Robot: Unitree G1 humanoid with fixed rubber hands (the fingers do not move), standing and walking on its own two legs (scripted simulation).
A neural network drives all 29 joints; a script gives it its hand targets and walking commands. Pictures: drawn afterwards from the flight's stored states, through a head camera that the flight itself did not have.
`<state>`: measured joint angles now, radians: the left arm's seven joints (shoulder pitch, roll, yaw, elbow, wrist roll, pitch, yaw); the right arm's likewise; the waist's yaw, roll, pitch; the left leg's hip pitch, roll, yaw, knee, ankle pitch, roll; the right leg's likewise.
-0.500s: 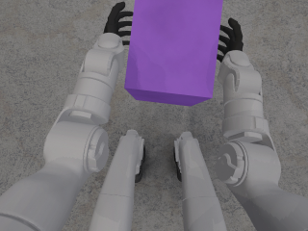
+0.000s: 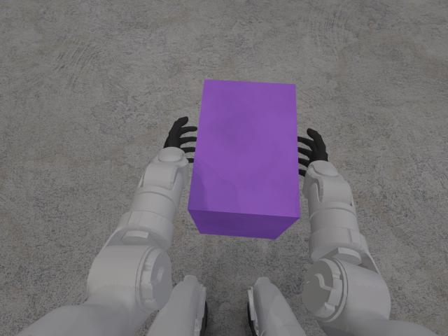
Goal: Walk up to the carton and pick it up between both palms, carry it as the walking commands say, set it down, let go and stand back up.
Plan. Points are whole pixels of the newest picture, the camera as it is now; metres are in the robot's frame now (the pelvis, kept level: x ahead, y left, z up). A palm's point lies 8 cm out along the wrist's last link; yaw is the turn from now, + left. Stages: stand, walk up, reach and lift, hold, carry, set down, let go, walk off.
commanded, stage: reach and lift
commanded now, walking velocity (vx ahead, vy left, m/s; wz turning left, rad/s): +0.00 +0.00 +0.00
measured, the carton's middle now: (243, 166) +0.44 -0.03 -0.06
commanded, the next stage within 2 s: none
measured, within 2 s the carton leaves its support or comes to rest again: neither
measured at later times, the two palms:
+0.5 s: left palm (168, 146) +0.39 +0.10 +0.09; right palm (331, 166) +0.37 -0.16 +0.07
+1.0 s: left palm (160, 134) +0.37 +0.10 +0.14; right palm (346, 156) +0.36 -0.16 +0.13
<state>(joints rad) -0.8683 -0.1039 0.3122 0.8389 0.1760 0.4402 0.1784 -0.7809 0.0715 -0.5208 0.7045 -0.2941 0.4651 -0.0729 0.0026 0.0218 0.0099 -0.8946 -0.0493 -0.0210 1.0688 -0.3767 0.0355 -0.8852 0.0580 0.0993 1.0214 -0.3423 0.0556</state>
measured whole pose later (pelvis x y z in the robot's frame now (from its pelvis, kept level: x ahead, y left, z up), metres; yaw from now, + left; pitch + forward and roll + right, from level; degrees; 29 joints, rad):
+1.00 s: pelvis +0.04 +0.00 +0.06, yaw +0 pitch -9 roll -1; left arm -0.64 -0.17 0.32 0.77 0.19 0.63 0.16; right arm -0.54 0.10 -0.39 0.62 -0.31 0.73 -0.07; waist 0.00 0.03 -0.01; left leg -0.19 -0.04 -0.02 0.65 -0.30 0.04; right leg -0.19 0.04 0.12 0.60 -0.26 0.04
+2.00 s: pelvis +0.04 -0.01 +0.07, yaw +0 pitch -9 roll +0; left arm -0.53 -0.16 0.32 0.65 0.22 0.70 0.12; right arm -0.54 0.11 -0.26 0.62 -0.31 0.76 -0.09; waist 0.00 0.02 -0.01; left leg -0.15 -0.05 -0.02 0.59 -0.27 0.04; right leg -0.16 0.03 0.12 0.57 -0.25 0.04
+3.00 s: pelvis +0.02 +0.03 +0.06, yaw +8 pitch +4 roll -2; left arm -0.68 -0.15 0.24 0.19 0.20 1.08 0.21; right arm -0.71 0.11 -0.23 0.18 -0.19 1.05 -0.19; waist 0.00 0.04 -0.07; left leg -0.49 -0.10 -0.05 0.62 -0.19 0.08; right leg -0.44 0.00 0.03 0.75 -0.47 0.06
